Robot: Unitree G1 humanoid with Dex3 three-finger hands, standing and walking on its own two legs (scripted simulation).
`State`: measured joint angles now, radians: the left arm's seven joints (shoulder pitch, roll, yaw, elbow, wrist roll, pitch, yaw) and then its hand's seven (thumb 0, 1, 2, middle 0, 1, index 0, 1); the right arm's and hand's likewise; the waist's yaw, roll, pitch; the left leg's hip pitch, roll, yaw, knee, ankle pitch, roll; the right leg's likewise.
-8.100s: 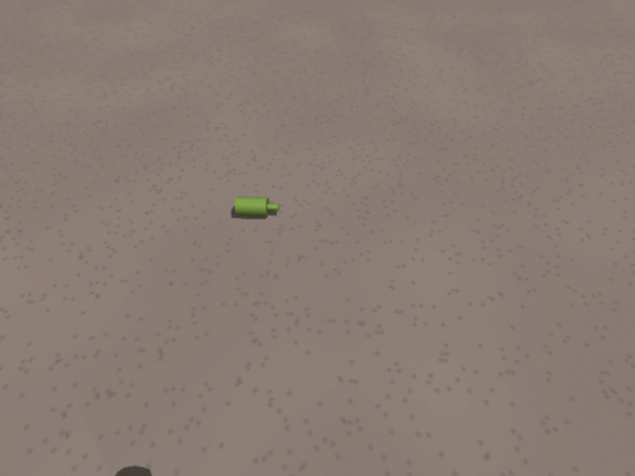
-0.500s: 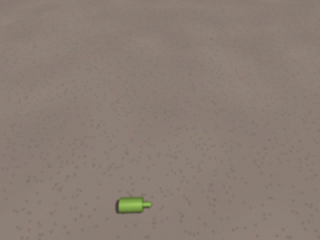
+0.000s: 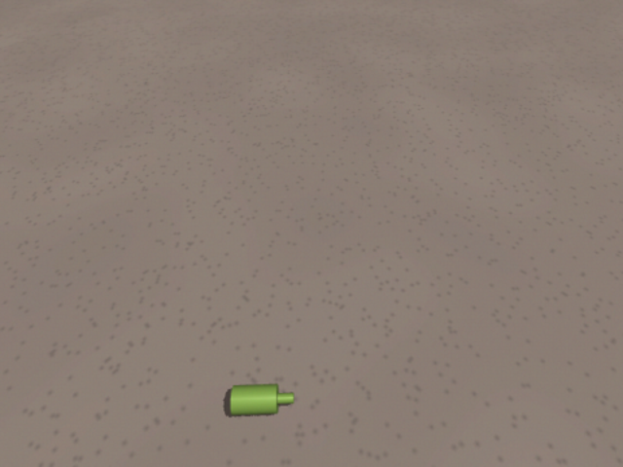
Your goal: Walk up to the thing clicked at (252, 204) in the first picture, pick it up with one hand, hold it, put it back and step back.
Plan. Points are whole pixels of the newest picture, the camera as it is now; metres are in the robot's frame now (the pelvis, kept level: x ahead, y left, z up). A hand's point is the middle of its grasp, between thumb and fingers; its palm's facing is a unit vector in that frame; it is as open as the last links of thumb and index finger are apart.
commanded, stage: rise first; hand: left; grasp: from above
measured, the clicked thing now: (263, 398) +0.41 +0.18 -0.74
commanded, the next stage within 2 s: none
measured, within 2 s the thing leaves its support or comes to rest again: neither
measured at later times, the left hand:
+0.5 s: hand out of the picture +0.13 +0.25 -0.19, palm faces -0.10 -0.92 -0.39, open 12.1 cm
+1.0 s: hand out of the picture +0.14 +0.28 -0.31, palm faces -0.34 -0.75 -0.56, open 14.1 cm
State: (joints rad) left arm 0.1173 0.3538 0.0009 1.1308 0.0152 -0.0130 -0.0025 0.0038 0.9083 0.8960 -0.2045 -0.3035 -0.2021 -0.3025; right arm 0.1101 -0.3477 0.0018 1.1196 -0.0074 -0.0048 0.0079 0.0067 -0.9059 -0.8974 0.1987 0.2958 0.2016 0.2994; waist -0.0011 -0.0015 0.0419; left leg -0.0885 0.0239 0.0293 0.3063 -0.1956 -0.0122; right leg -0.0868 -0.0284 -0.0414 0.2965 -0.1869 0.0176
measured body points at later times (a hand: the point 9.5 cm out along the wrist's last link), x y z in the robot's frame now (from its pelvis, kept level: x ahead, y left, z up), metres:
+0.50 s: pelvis -0.02 +0.01 -0.04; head +0.04 +0.01 +0.41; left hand +0.13 +0.30 -0.16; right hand +0.08 -0.26 -0.15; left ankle -0.02 +0.12 -0.75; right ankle -0.02 -0.13 -0.75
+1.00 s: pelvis -0.05 +0.01 -0.16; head +0.08 +0.03 +0.27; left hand +0.15 +0.32 -0.27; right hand +0.15 -0.25 -0.24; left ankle -0.02 +0.12 -0.75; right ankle -0.02 -0.13 -0.75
